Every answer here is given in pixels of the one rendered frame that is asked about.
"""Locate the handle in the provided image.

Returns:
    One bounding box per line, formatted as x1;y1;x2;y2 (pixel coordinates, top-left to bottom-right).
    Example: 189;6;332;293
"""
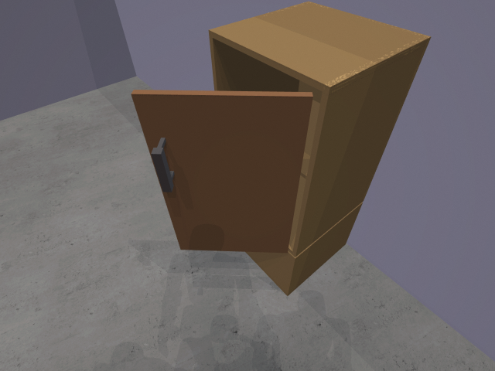
151;138;175;192

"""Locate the cupboard door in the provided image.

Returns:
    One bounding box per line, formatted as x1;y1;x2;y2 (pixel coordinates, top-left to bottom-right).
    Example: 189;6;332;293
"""
131;90;313;253

